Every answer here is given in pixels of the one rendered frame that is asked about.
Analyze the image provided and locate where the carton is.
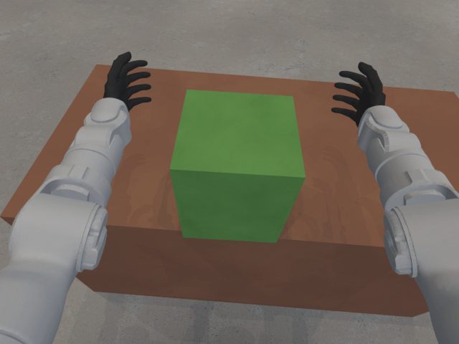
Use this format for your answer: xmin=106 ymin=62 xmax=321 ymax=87
xmin=169 ymin=90 xmax=306 ymax=243

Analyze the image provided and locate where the left robot upper arm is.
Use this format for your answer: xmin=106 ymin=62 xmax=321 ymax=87
xmin=0 ymin=193 xmax=108 ymax=344

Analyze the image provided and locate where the robot left hand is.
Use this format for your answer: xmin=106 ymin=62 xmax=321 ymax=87
xmin=103 ymin=52 xmax=151 ymax=112

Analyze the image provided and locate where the robot right hand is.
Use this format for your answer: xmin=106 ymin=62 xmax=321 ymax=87
xmin=331 ymin=62 xmax=386 ymax=127

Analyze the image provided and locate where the right robot upper arm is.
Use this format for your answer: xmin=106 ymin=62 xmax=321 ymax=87
xmin=384 ymin=199 xmax=459 ymax=344

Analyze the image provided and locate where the left robot forearm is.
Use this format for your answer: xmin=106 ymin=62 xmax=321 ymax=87
xmin=9 ymin=97 xmax=132 ymax=259

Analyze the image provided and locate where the right robot forearm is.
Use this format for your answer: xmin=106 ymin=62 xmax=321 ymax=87
xmin=357 ymin=105 xmax=459 ymax=213

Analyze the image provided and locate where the pedestal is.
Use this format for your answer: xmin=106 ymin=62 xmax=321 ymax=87
xmin=0 ymin=64 xmax=459 ymax=317

